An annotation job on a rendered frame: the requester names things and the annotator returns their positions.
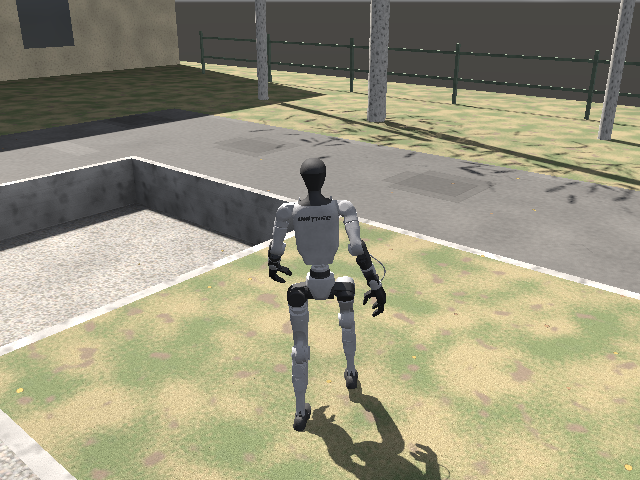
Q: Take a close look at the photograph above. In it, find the right robot upper arm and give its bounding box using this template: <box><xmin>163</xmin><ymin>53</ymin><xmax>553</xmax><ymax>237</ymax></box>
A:
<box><xmin>335</xmin><ymin>200</ymin><xmax>364</xmax><ymax>256</ymax></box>

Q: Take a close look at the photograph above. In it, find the left robot thigh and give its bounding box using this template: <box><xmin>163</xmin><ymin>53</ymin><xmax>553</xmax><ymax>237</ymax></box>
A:
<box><xmin>287</xmin><ymin>281</ymin><xmax>310</xmax><ymax>364</ymax></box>

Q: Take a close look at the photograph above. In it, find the robot right hand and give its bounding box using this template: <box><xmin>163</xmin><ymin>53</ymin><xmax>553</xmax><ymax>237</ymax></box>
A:
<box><xmin>363</xmin><ymin>286</ymin><xmax>386</xmax><ymax>317</ymax></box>

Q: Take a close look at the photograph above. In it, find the left robot upper arm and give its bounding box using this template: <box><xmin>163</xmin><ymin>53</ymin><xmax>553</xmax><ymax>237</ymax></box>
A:
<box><xmin>270</xmin><ymin>202</ymin><xmax>295</xmax><ymax>255</ymax></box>

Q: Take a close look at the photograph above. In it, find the robot left forearm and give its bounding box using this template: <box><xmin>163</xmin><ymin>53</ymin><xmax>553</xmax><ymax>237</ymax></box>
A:
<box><xmin>268</xmin><ymin>240</ymin><xmax>282</xmax><ymax>270</ymax></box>

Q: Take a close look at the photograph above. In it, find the left robot foot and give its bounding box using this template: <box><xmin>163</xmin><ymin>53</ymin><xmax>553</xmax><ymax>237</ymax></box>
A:
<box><xmin>293</xmin><ymin>403</ymin><xmax>311</xmax><ymax>431</ymax></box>

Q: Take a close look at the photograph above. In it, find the robot right forearm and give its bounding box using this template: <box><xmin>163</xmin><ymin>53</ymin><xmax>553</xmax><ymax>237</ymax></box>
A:
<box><xmin>356</xmin><ymin>240</ymin><xmax>382</xmax><ymax>290</ymax></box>

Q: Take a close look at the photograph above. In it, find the robot left hand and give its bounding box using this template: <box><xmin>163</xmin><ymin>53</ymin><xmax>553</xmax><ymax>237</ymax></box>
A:
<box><xmin>269</xmin><ymin>264</ymin><xmax>292</xmax><ymax>283</ymax></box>

